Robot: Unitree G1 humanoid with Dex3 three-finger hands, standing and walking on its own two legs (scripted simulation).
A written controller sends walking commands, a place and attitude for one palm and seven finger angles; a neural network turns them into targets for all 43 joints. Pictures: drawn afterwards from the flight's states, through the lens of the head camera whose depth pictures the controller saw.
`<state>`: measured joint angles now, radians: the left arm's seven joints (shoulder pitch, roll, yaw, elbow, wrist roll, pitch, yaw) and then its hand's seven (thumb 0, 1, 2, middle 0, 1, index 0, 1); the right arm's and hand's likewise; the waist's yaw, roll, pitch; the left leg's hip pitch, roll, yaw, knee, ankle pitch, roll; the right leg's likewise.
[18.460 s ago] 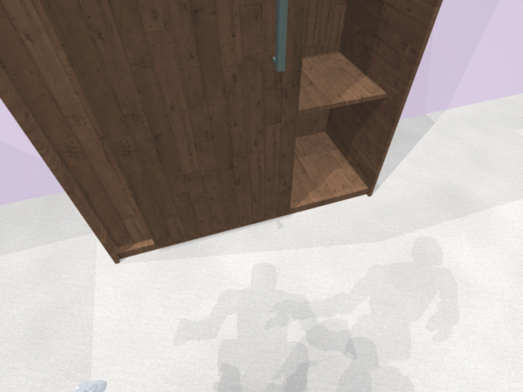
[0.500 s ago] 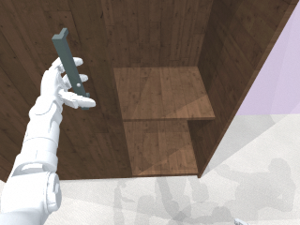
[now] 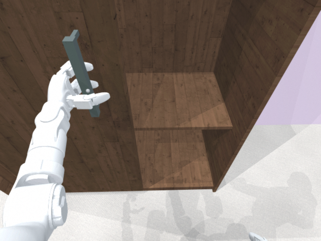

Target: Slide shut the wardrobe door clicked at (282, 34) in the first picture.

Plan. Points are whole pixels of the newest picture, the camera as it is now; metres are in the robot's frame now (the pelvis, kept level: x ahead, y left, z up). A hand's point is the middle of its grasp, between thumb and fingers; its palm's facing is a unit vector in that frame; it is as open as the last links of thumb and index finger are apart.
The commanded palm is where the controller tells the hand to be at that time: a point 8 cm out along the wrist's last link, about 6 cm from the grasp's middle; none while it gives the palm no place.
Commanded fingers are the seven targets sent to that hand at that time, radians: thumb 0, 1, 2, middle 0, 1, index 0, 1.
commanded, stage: grip the handle and tug to test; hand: left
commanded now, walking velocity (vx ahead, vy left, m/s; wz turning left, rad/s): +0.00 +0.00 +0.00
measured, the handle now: (86, 78) +0.49 +0.20 +0.16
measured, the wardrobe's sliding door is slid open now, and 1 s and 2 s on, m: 0.45 0.45 0.44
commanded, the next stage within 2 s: tug the door sideways, standing still in 1.06 s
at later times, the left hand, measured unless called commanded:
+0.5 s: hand (91, 90) +0.44 +0.18 +0.16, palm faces +0.06 -1.00 +0.00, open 5.6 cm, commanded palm +0.40 +0.23 +0.16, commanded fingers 0.00 0.90 0.90 -0.45 -1.40 -0.45 -1.40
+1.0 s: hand (91, 91) +0.44 +0.18 +0.16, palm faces +0.07 -1.00 -0.01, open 5.8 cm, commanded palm +0.38 +0.23 +0.16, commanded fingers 0.00 0.90 0.90 -0.45 -1.40 -0.45 -1.40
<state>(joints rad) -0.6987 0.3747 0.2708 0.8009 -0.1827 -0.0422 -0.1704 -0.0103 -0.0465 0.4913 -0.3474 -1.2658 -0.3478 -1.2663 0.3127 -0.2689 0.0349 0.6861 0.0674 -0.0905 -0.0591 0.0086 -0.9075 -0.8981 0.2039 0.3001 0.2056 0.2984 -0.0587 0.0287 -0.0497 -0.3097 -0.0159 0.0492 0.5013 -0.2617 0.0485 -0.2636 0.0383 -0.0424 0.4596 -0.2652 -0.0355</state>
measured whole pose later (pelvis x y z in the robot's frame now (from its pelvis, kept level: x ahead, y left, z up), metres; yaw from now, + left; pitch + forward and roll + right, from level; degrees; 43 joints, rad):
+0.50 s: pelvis +0.01 +0.00 +0.00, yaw -1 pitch +4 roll -1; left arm -0.65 0.36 0.29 0.74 -0.18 -0.03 -0.13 0.01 0.72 0.81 -0.39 -1.40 -0.39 -1.40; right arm 0.33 -0.27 0.02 0.69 0.06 -0.08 -0.05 0.01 -0.91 -0.90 0.20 0.30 0.21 0.30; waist -0.07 0.03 -0.05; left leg -0.29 -0.01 0.06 0.48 -0.26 0.05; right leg -0.25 0.04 -0.02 0.44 -0.26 -0.04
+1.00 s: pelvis +0.03 +0.00 +0.00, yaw -2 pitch +4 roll +0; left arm -0.44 0.34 0.31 0.44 -0.21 0.09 -0.12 0.01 0.76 0.77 -0.32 -1.40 -0.30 -1.40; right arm 0.28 -0.26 0.02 0.63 0.06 -0.06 -0.03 0.01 -0.91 -0.90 0.20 0.30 0.21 0.30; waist -0.07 0.04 -0.07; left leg -0.22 -0.01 0.08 0.43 -0.27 0.04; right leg -0.19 0.05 0.00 0.40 -0.27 -0.04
